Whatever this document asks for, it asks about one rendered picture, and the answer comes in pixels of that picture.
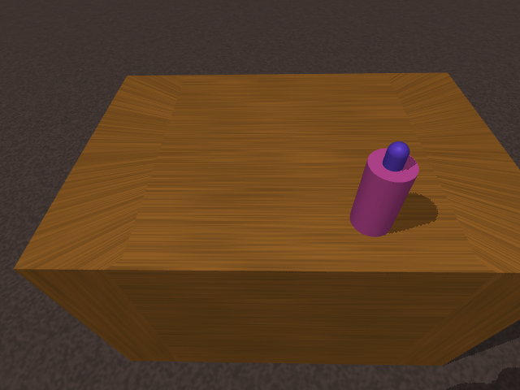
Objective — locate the bottle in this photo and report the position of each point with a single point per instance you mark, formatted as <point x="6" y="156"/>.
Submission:
<point x="386" y="181"/>

